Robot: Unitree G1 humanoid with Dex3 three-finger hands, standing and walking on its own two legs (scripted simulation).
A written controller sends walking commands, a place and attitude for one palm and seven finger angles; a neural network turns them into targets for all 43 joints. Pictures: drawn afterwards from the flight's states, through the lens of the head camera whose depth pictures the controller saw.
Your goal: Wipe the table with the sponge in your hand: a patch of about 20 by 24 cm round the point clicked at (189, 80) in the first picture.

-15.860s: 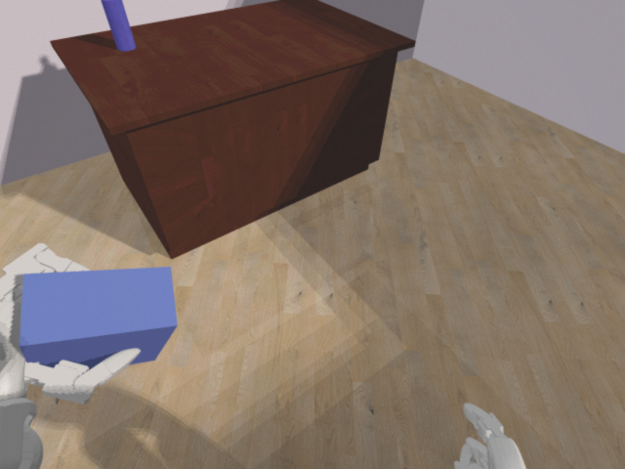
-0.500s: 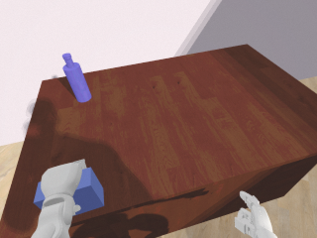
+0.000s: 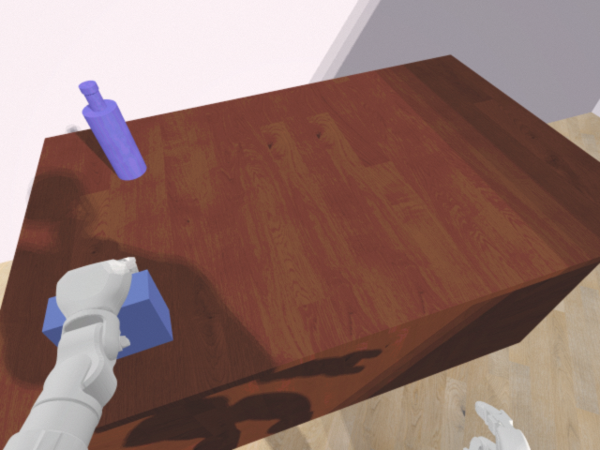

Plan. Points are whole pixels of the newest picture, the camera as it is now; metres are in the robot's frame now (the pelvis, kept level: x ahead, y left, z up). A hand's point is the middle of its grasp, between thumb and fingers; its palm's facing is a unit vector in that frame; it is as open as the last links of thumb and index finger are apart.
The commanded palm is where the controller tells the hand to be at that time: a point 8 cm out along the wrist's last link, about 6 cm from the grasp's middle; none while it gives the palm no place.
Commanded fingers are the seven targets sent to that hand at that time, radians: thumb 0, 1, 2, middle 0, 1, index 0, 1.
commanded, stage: wipe forward along the first lane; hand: left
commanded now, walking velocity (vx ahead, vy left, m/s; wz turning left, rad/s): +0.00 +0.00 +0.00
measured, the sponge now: (119, 326) +0.27 +0.32 -0.03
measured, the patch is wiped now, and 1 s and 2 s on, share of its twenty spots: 0.30 0.50 0.50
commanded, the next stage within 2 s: slide across to the middle lane in 1.04 s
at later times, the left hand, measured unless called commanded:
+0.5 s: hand (112, 285) +0.32 +0.34 +0.01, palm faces -0.11 -0.01 -0.99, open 9.6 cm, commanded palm +0.31 +0.33 +0.04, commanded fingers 0.00 0.10 1.30 -1.20 -1.60 -1.20 -1.60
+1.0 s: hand (107, 256) +0.38 +0.37 +0.01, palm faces -0.14 +0.00 -0.99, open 9.6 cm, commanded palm +0.36 +0.36 +0.05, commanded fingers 0.00 0.10 1.30 -1.20 -1.60 -1.20 -1.60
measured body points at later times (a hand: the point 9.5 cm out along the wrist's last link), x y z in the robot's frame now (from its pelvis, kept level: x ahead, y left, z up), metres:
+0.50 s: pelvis +0.00 +0.01 -0.01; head +0.03 -0.01 +0.44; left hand +0.33 +0.33 +0.06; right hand +0.14 -0.25 -0.13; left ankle +0.03 +0.16 -0.72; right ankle +0.02 -0.13 -0.72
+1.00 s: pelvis +0.00 +0.02 -0.01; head +0.06 +0.02 +0.44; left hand +0.38 +0.36 +0.06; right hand +0.08 -0.26 -0.14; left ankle +0.03 +0.16 -0.72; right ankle +0.02 -0.13 -0.72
